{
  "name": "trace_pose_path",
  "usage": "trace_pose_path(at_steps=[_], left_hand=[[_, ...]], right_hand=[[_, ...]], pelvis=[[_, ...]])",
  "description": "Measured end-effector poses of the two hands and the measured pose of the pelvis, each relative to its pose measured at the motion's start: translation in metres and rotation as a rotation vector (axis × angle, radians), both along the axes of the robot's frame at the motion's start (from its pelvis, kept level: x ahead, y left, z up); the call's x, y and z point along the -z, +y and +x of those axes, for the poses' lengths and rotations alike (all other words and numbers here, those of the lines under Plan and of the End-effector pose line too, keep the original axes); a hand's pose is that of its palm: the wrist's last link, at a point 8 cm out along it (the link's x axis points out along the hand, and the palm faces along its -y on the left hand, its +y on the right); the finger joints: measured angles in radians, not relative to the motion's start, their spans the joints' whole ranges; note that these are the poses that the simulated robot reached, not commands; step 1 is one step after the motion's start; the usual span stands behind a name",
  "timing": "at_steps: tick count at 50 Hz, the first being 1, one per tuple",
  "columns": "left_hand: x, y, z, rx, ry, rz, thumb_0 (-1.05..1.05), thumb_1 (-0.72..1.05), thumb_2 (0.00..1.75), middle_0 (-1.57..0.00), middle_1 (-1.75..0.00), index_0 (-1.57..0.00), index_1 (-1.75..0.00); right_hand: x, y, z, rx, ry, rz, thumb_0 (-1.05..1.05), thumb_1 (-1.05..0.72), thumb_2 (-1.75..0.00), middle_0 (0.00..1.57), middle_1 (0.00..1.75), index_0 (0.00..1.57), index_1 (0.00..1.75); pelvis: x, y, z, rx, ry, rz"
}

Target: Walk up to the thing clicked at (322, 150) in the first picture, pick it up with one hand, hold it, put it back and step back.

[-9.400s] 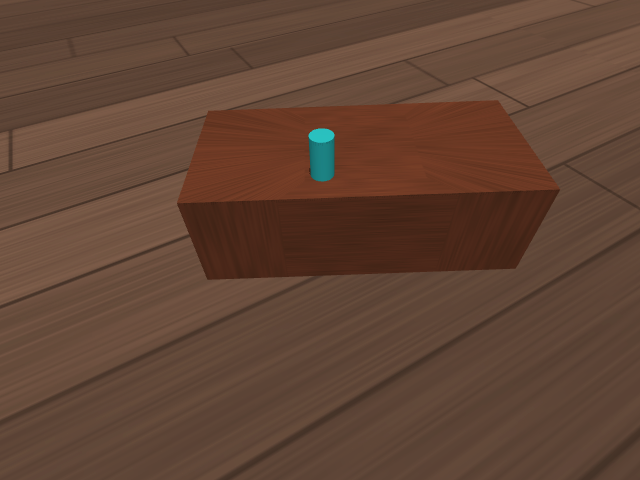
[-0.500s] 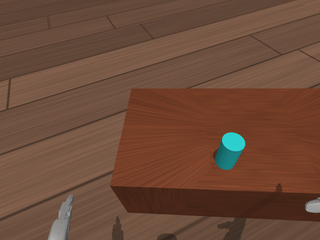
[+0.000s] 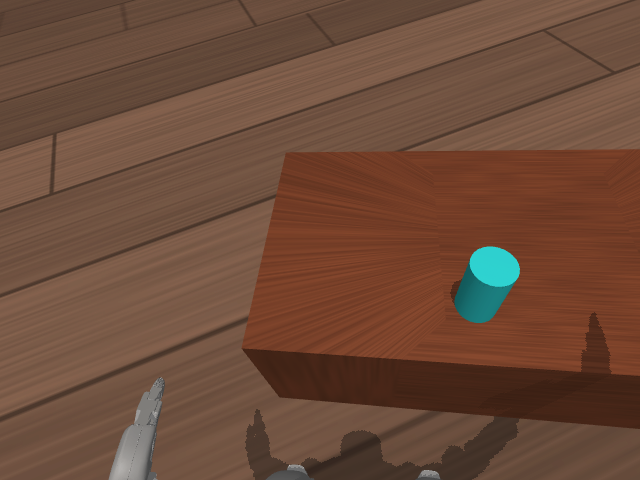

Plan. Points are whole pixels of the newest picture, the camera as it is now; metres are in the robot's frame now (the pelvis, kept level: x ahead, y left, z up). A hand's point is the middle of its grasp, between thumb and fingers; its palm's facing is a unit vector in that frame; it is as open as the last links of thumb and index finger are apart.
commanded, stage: go down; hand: right
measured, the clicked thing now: (483, 286) +0.51 -0.22 -0.23
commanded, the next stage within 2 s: approach in 0.72 s
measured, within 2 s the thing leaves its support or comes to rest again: neither
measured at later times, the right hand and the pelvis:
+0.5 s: hand out of the picture +0.39 -0.40 +0.05, palm faces +0.26 +0.96 -0.07, open 17.5 cm; pelvis +0.00 -0.01 +0.00, yaw +1 degrees
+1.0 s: hand out of the picture +0.41 -0.41 +0.05, palm faces +0.26 +0.96 -0.03, open 17.7 cm; pelvis +0.00 -0.02 -0.02, yaw +1 degrees
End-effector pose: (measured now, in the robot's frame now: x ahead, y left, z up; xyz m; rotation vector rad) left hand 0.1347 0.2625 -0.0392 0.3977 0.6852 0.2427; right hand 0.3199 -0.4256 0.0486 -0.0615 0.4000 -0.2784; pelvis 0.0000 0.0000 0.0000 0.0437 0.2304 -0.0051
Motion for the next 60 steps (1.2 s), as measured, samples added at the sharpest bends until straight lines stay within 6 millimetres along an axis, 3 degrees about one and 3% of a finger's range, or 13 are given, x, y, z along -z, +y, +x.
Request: trace_pose_path(at_steps=[7,20,47,53,60], left_hand=[[-0.005,0.003,-0.001,-0.004,0.004,0.025,-0.01,-0.53,0.05,-0.07,-0.05,-0.06,-0.05],[-0.001,-0.008,0.0,0.002,0.035,0.019,-0.01,-0.52,0.05,-0.07,-0.06,-0.07,-0.05],[0.001,-0.021,-0.006,0.017,0.039,0.019,-0.01,-0.53,0.05,-0.06,-0.05,-0.06,-0.05],[0.006,-0.026,0.001,0.059,0.005,0.021,-0.01,-0.54,0.05,-0.06,-0.04,-0.05,-0.05],[0.003,-0.023,0.007,0.105,-0.062,0.094,-0.01,-0.55,0.06,-0.06,-0.04,-0.05,-0.05]], right_hand=[[-0.003,-0.005,0.016,-0.009,-0.041,0.012,-0.02,0.5,-0.04,0.04,0.05,0.04,0.05],[-0.01,-0.019,0.033,-0.005,-0.103,0.011,-0.02,0.52,-0.04,0.04,0.05,0.04,0.05],[-0.02,-0.03,0.054,-0.007,-0.192,0.027,-0.02,0.6,-0.05,0.03,0.06,0.04,0.06],[0.007,-0.025,0.058,-0.013,-0.251,0.035,-0.02,0.6,-0.06,0.03,0.06,0.04,0.06],[0.085,0.001,0.067,-0.032,-0.281,0.098,-0.02,0.61,-0.05,0.03,0.06,0.04,0.06]], pelvis=[[0.002,-0.001,0.001,-0.003,0.019,0.005],[0.004,-0.008,0.004,-0.006,0.047,0.02],[0.01,-0.016,-0.003,-0.008,0.078,0.035],[0.024,-0.016,-0.008,-0.01,0.117,0.037],[0.053,-0.016,-0.014,-0.016,0.178,0.046]])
